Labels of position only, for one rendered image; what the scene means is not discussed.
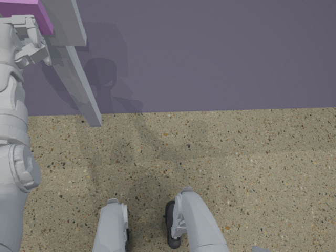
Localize robot left hand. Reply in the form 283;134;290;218
0;15;51;75

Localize left robot thigh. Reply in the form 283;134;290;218
92;203;128;252

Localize button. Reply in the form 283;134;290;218
0;0;54;35

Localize panel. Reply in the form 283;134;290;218
0;0;102;127

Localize robot left forearm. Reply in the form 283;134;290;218
0;64;30;149

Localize robot left upper arm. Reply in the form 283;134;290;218
0;144;41;252

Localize right robot shin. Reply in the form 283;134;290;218
171;187;193;238

